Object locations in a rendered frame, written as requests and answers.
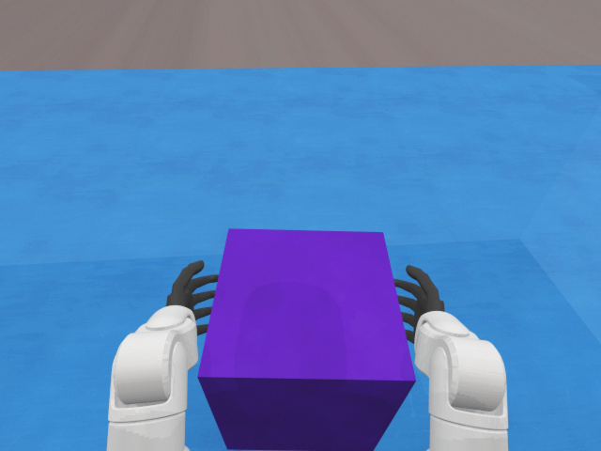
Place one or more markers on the right robot forearm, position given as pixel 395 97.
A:
pixel 467 386

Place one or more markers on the right robot hand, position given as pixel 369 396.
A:
pixel 427 296

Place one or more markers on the left robot hand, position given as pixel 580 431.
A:
pixel 184 287

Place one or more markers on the carton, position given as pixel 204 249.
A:
pixel 306 348

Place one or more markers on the left robot forearm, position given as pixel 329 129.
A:
pixel 148 394

